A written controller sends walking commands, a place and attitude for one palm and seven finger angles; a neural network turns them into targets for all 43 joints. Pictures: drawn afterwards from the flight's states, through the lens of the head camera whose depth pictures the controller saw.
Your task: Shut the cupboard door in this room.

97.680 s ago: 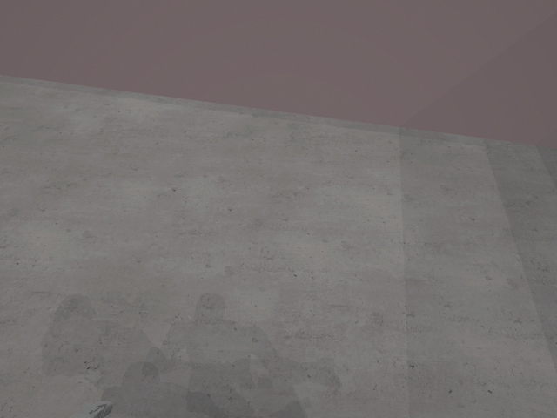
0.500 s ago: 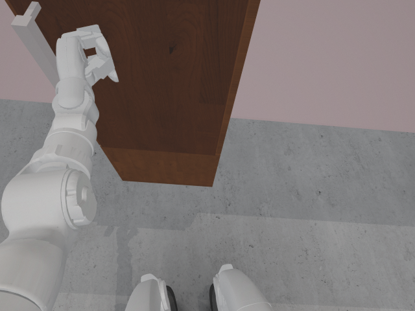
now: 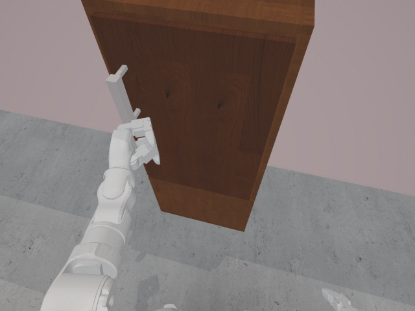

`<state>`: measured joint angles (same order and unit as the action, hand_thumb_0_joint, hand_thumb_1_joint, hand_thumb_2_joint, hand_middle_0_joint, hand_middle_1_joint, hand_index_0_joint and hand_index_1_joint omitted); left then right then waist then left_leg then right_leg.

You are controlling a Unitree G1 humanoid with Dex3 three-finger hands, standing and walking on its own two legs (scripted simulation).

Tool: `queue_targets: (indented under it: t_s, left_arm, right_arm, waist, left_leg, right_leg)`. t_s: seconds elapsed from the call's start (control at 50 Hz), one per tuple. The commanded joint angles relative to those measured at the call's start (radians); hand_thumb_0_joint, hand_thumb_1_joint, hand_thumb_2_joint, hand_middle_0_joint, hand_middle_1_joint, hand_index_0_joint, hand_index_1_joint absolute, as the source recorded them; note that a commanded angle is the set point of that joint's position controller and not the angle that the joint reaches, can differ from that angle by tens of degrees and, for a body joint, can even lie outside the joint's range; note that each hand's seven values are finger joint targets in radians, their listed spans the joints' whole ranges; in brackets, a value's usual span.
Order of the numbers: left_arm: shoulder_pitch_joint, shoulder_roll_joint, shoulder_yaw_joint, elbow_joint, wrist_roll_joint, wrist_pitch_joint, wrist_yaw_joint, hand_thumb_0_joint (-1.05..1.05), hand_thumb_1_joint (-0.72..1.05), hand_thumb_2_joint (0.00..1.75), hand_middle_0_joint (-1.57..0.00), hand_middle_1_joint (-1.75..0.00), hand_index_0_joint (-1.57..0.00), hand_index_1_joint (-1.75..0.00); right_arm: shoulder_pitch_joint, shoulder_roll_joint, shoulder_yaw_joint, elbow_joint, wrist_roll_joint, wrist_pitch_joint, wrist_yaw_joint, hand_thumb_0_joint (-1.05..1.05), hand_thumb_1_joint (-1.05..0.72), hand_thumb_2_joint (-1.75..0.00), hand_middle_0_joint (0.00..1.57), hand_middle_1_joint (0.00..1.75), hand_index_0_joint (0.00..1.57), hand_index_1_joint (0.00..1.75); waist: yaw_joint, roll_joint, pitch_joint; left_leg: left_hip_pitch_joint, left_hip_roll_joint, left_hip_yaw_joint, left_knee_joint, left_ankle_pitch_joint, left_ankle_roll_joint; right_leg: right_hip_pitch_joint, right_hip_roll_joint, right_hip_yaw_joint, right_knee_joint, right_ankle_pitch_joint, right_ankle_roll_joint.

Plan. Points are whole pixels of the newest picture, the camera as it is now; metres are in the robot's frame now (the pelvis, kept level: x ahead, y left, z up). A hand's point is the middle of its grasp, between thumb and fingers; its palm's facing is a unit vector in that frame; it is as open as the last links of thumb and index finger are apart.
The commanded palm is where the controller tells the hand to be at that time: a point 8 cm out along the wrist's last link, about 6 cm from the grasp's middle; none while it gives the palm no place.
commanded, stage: draw the hand back to the body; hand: left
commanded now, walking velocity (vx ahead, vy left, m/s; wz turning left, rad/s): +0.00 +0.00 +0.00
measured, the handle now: (127, 98) +0.56 +0.19 +0.07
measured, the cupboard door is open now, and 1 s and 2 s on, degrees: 0 0 0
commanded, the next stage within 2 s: step back with the hand held close in 1.70 s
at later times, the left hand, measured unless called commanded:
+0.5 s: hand (118, 166) +0.34 +0.15 +0.12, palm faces -0.01 -1.00 -0.04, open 3.1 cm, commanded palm +0.30 +0.21 +0.12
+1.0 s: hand (23, 211) +0.24 +0.24 +0.16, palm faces +0.30 -0.91 -0.28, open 3.8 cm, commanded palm +0.20 +0.29 +0.18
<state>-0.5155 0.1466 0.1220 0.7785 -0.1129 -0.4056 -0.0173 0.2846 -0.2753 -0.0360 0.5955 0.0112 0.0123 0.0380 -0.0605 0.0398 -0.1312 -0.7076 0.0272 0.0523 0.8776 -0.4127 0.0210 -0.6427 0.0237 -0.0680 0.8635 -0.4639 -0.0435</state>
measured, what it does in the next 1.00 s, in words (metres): stands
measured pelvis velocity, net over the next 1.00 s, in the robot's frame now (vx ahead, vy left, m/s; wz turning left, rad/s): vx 0.00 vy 0.02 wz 0.01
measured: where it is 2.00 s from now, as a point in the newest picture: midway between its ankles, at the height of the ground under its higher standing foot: outside the picture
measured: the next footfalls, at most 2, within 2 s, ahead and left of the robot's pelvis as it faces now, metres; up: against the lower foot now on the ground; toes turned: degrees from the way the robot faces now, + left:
none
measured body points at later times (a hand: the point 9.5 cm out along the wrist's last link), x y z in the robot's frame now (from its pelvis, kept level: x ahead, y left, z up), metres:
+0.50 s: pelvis -0.02 +0.00 +0.02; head +0.00 -0.02 +0.47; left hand +0.34 +0.21 +0.12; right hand +0.07 -0.26 -0.10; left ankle +0.01 +0.11 -0.69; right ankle -0.03 -0.09 -0.69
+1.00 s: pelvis +0.00 +0.02 +0.05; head -0.02 +0.00 +0.50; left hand +0.22 +0.29 +0.18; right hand +0.21 -0.18 -0.03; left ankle +0.01 +0.11 -0.69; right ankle -0.03 -0.09 -0.69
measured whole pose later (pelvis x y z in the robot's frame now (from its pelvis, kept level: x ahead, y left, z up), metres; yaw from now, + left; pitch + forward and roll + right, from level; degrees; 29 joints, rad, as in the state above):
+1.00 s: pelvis +0.00 +0.02 +0.05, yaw +1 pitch -3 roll +0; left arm 0.20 0.29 0.14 -0.11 -0.07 -0.05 0.08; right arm 0.15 -0.22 0.06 0.58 0.03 -0.01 -0.07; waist 0.05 0.07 -0.01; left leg -0.15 -0.02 0.06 0.43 -0.22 0.05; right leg -0.08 0.00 -0.06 0.40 -0.26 -0.01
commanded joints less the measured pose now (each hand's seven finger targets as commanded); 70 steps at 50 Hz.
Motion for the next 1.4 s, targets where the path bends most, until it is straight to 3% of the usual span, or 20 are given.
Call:
queue_targets:
  t_s: [0.0,0.1,0.14,0.2,0.26,0.28,0.32,0.34,0.48,0.56,0.6,0.62,0.68,0.76,0.86,0.94,1.2,1.3,1.34,1.38]
  left_arm:
    - [-0.471,0.132,-0.001,-0.212,-0.007,-0.069,0.003,0.00,0.90,0.90,-1.30,-1.50,-1.30,-1.50]
    - [-0.534,0.130,-0.003,-0.129,-0.016,-0.067,-0.009,0.00,0.90,0.90,-1.30,-1.50,-1.30,-1.50]
    - [-0.466,0.219,0.080,-0.145,-0.027,-0.065,-0.014,0.00,0.90,0.90,-1.30,-1.50,-1.30,-1.50]
    - [-0.327,0.266,0.116,-0.215,-0.044,-0.045,-0.044,0.00,0.90,0.90,-1.30,-1.50,-1.30,-1.50]
    - [-0.246,0.220,0.077,-0.287,-0.074,-0.007,-0.081,0.00,0.90,0.90,-1.30,-1.50,-1.30,-1.50]
    - [-0.214,0.239,0.092,-0.302,-0.086,0.008,-0.089,0.00,0.90,0.90,-1.30,-1.50,-1.30,-1.50]
    - [-0.178,0.264,0.106,-0.361,-0.104,0.026,-0.107,0.00,0.90,0.90,-1.30,-1.50,-1.30,-1.50]
    - [-0.170,0.236,0.077,-0.385,-0.109,0.036,-0.116,0.00,0.90,0.90,-1.30,-1.50,-1.30,-1.50]
    - [-0.033,0.250,0.075,-0.593,-0.138,0.068,-0.141,0.00,0.90,0.90,-1.30,-1.50,-1.30,-1.50]
    - [0.062,0.282,0.113,-0.657,-0.155,0.116,-0.149,0.00,0.90,0.90,-1.22,-1.41,-1.22,-1.41]
    - [0.115,0.284,0.113,-0.714,-0.159,0.142,-0.158,0.00,0.90,0.90,-1.16,-1.35,-1.16,-1.35]
    - [0.127,0.313,0.060,-0.796,-0.043,0.151,-0.063,0.00,0.90,0.90,-1.13,-1.32,-1.13,-1.32]
    - [0.284,0.287,0.063,-0.855,-0.006,0.214,0.040,0.00,0.90,0.90,-1.05,-1.23,-1.05,-1.23]
    - [0.343,0.305,0.082,-0.974,0.024,0.249,0.086,0.00,0.90,0.90,-0.94,-1.11,-0.94,-1.11]
    - [0.401,0.294,0.081,-1.078,0.038,0.279,0.107,0.00,0.90,0.90,-0.81,-0.96,-0.81,-0.96]
    - [0.523,0.295,0.109,-1.141,0.036,0.296,0.113,0.00,0.90,0.90,-0.69,-0.84,-0.69,-0.84]
    - [0.839,0.392,0.301,-1.340,0.033,0.307,0.129,0.00,0.90,0.90,-0.34,-0.45,-0.34,-0.45]
    - [0.930,0.423,0.376,-1.361,0.022,0.293,0.133,0.00,0.90,0.90,-0.20,-0.30,-0.20,-0.30]
    - [0.903,0.364,0.314,-1.331,0.027,0.292,0.130,0.00,0.90,0.90,-0.20,-0.30,-0.20,-0.30]
    - [0.871,0.362,0.302,-1.320,0.031,0.292,0.134,0.00,0.90,0.90,-0.20,-0.30,-0.20,-0.30]
  right_arm:
    - [0.100,-0.107,-0.032,-0.054,0.007,-0.025,-0.019,0.00,-0.90,-0.90,0.20,0.30,0.20,0.30]
    - [0.068,-0.106,-0.020,-0.043,0.009,-0.036,-0.029,0.00,-0.90,-0.90,0.20,0.30,0.20,0.30]
    - [0.052,-0.112,-0.018,-0.061,0.011,-0.034,-0.031,0.00,-0.90,-0.90,0.20,0.30,0.20,0.30]
    - [0.033,-0.111,-0.008,-0.099,0.017,-0.030,-0.037,0.00,-0.90,-0.90,0.20,0.30,0.20,0.30]
    - [0.012,-0.103,-0.002,-0.125,0.034,-0.031,-0.039,0.00,-0.90,-0.90,0.20,0.30,0.20,0.30]
    - [0.008,-0.106,-0.003,-0.127,0.036,-0.031,-0.044,0.00,-0.90,-0.90,0.20,0.30,0.20,0.30]
    - [-0.011,-0.109,0.002,-0.137,0.044,-0.035,-0.054,0.00,-0.90,-0.90,0.20,0.30,0.20,0.30]
    - [-0.021,-0.104,0.003,-0.138,0.047,-0.038,-0.059,0.00,-0.90,-0.90,0.20,0.30,0.20,0.30]
    - [-0.073,-0.103,0.008,-0.141,0.055,-0.089,-0.081,0.00,-0.90,-0.90,0.20,0.30,0.20,0.30]
    - [-0.111,-0.105,0.015,-0.151,0.060,-0.112,-0.090,0.00,-0.90,-0.90,0.20,0.30,0.20,0.30]
    - [-0.126,-0.102,0.020,-0.162,0.061,-0.122,-0.094,0.00,-0.90,-0.90,0.20,0.30,0.20,0.30]
    - [-0.166,-0.072,0.018,-0.161,0.056,-0.102,-0.109,0.00,-0.90,-0.90,0.20,0.30,0.20,0.30]
    - [-0.174,-0.073,0.024,-0.156,0.047,-0.079,-0.122,0.00,-0.90,-0.90,0.20,0.30,0.20,0.30]
    - [-0.199,-0.067,0.037,-0.160,0.039,-0.071,-0.126,0.00,-0.90,-0.90,0.20,0.30,0.20,0.30]
    - [-0.215,-0.062,0.047,-0.156,0.026,-0.076,-0.120,0.00,-0.90,-0.90,0.20,0.30,0.20,0.30]
    - [-0.219,-0.058,0.045,-0.157,0.016,-0.077,-0.113,0.00,-0.90,-0.90,0.20,0.30,0.20,0.30]
    - [-0.223,-0.059,0.028,-0.151,0.007,-0.097,-0.096,0.00,-0.90,-0.90,0.20,0.30,0.20,0.30]
    - [-0.228,-0.056,0.019,-0.151,0.012,-0.105,-0.100,0.00,-0.90,-0.90,0.20,0.30,0.20,0.30]
    - [-0.225,-0.056,0.022,-0.143,0.013,-0.108,-0.099,0.00,-0.90,-0.90,0.20,0.30,0.20,0.30]
    - [-0.221,-0.064,0.016,-0.139,0.013,-0.112,-0.104,0.00,-0.90,-0.90,0.20,0.30,0.20,0.30]
  waist:
    - [-0.060,-0.069,-0.295]
    - [-0.060,-0.053,-0.306]
    - [-0.013,-0.035,-0.363]
    - [0.029,-0.054,-0.398]
    - [0.023,-0.093,-0.314]
    - [0.026,-0.118,-0.286]
    - [0.032,-0.112,-0.252]
    - [0.024,-0.103,-0.217]
    - [0.049,-0.024,-0.194]
    - [0.063,-0.061,-0.147]
    - [0.071,-0.039,-0.140]
    - [0.074,-0.052,-0.100]
    - [0.071,-0.045,-0.050]
    - [0.076,-0.012,-0.033]
    - [0.079,0.034,0.005]
    - [0.089,0.012,0.006]
    - [0.122,0.032,0.022]
    - [0.131,0.009,0.058]
    - [0.115,0.012,0.102]
    - [0.109,0.001,0.106]
  left_leg:
    - [0.285,-0.032,-0.051,-0.036,0.379,0.017]
    - [0.268,-0.036,-0.062,-0.038,0.292,0.012]
    - [0.268,-0.041,-0.054,-0.056,0.288,0.011]
    - [0.258,-0.044,-0.045,-0.084,0.325,0.015]
    - [0.256,-0.040,-0.034,-0.126,0.288,0.020]
    - [0.247,-0.040,-0.031,-0.137,0.264,0.022]
    - [0.246,-0.039,-0.029,-0.166,0.231,0.023]
    - [0.263,-0.039,-0.028,-0.177,0.214,0.025]
    - [0.374,-0.036,-0.042,-0.244,0.195,0.025]
    - [0.394,-0.034,-0.047,-0.282,0.189,0.026]
    - [0.416,-0.033,-0.048,-0.296,0.200,0.026]
    - [0.455,-0.031,-0.047,-0.339,0.204,0.024]
    - [0.511,-0.017,-0.052,-0.395,0.220,0.022]
    - [0.592,-0.011,-0.055,-0.457,0.281,0.017]
    - [0.659,-0.006,-0.069,-0.516,0.318,0.007]
    - [0.680,-0.002,-0.072,-0.527,0.389,0.004]
    - [0.659,0.007,-0.081,-0.508,0.522,-0.010]
    - [0.626,0.002,-0.068,-0.511,0.450,-0.004]
    - [0.617,0.001,-0.069,-0.519,0.408,-0.003]
    - [0.622,0.000,-0.069,-0.527,0.351,0.003]
  right_leg:
    - [0.081,0.006,0.064,-0.088,0.564,0.042]
    - [0.058,0.000,0.070,-0.096,0.462,0.036]
    - [0.130,-0.003,0.083,-0.102,0.469,0.034]
    - [0.241,-0.005,0.087,-0.108,0.535,0.034]
    - [0.249,-0.004,0.085,-0.158,0.516,0.044]
    - [0.266,-0.007,0.092,-0.179,0.494,0.049]
    - [0.279,-0.015,0.101,-0.213,0.437,0.052]
    - [0.263,-0.012,0.096,-0.230,0.402,0.049]
    - [0.275,-0.006,0.078,-0.280,0.307,0.035]
    - [0.295,-0.009,0.074,-0.310,0.290,0.037]
    - [0.316,-0.009,0.068,-0.315,0.298,0.034]
    - [0.321,-0.037,0.106,-0.384,0.279,0.032]
    - [0.368,-0.034,0.080,-0.424,0.287,0.031]
    - [0.426,-0.025,0.061,-0.466,0.341,0.025]
    - [0.468,-0.018,0.048,-0.510,0.356,0.018]
    - [0.518,-0.018,0.045,-0.521,0.408,0.017]
    - [0.560,-0.020,0.036,-0.519,0.477,0.022]
    - [0.548,-0.022,0.036,-0.527,0.447,0.024]
    - [0.515,-0.026,0.033,-0.527,0.404,0.025]
    - [0.495,-0.027,0.037,-0.536,0.354,0.029]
